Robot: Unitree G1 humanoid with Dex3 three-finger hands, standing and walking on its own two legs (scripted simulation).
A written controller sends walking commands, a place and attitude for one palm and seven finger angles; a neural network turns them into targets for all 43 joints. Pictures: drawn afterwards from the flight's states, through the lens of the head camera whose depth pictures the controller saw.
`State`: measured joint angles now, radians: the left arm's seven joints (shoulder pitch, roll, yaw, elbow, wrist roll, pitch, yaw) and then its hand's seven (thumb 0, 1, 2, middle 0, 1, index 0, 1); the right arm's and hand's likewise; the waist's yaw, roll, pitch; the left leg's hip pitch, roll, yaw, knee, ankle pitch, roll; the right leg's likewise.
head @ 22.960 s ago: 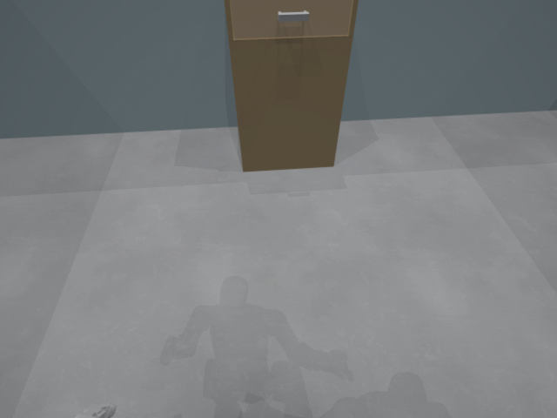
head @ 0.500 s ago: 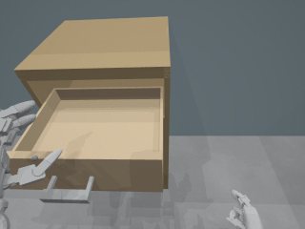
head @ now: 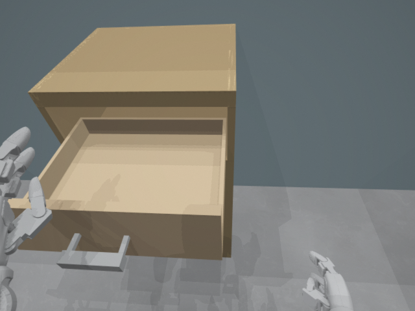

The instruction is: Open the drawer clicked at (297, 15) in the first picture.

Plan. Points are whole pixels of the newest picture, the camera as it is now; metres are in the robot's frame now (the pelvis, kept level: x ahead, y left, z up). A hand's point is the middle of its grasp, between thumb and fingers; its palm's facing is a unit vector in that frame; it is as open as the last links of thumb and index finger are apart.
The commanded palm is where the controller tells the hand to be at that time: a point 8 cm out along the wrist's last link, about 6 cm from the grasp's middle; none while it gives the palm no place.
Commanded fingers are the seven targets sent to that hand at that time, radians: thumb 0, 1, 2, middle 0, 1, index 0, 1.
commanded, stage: step back with the hand held close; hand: left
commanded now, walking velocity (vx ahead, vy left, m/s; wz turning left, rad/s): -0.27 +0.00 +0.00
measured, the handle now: (96, 249) +0.21 +0.24 +0.03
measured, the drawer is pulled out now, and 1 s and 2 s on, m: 0.30 0.30 0.30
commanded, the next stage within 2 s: stop stepping back and stand still in 1.10 s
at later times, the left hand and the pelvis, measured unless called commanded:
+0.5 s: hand (6, 243) +0.14 +0.26 +0.20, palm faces +0.31 -0.77 -0.56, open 7.4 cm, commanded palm +0.07 +0.31 +0.22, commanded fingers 0.00 0.90 0.90 -0.20 -0.30 -0.20 -0.30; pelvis -0.06 +0.03 -0.01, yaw +0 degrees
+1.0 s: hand out of the picture +0.06 +0.26 +0.21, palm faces +0.36 -0.79 -0.50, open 7.4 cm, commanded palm -0.02 +0.32 +0.22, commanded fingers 0.00 0.90 0.90 -0.20 -0.30 -0.20 -0.30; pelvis -0.15 +0.04 -0.02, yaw +0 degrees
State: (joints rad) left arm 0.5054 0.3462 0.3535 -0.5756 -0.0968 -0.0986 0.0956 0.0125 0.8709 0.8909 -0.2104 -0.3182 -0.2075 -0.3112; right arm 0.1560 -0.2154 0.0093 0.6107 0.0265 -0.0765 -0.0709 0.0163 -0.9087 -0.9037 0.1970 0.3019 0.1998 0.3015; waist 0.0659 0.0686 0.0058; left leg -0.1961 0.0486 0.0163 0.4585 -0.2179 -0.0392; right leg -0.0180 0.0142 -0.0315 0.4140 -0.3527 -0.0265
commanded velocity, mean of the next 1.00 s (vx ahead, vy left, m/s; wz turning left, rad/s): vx -0.30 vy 0.00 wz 0.00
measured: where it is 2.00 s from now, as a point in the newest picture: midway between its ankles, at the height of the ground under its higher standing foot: outside the picture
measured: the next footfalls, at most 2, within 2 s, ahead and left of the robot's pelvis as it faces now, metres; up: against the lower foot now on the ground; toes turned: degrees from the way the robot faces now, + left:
right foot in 0.94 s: -0.12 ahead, -0.07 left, +0.00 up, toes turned -2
left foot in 1.14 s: -0.09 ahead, +0.16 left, +0.00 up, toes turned +2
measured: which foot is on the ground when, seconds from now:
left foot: down 0.00-0.96, up 0.98-1.00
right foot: down 0.00-0.76, up 0.78-0.92, down 0.94-1.00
